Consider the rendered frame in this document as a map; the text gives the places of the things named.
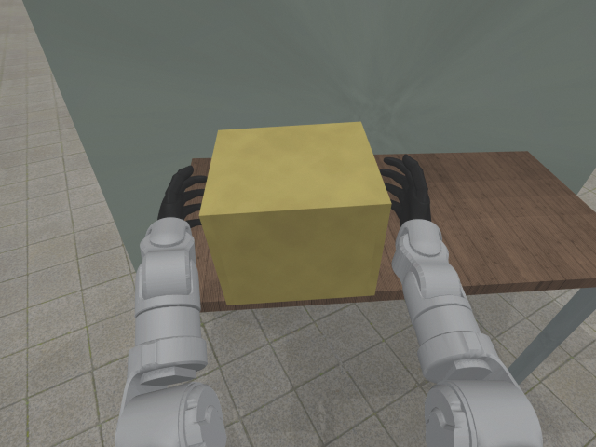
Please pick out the carton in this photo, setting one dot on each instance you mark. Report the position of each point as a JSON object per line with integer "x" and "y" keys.
{"x": 295, "y": 213}

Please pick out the right robot forearm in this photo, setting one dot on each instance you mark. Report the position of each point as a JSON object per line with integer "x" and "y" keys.
{"x": 452, "y": 346}

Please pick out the robot left upper arm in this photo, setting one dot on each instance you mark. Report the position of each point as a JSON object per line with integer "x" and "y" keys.
{"x": 188, "y": 415}

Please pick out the left robot forearm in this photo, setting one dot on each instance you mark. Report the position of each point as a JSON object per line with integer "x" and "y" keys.
{"x": 168, "y": 345}

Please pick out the robot right hand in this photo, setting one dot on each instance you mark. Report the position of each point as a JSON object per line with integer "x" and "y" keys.
{"x": 413, "y": 197}

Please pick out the robot right upper arm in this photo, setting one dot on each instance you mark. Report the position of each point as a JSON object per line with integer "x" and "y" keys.
{"x": 479, "y": 413}

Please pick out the table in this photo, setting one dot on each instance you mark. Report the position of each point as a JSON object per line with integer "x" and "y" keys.
{"x": 509, "y": 225}

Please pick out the robot left hand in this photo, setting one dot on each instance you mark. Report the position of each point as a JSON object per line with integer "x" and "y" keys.
{"x": 173, "y": 202}

